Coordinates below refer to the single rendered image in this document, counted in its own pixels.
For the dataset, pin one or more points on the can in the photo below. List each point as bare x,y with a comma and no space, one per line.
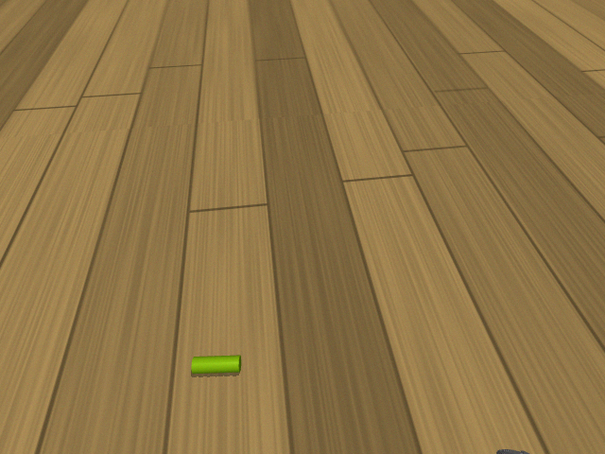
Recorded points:
216,364

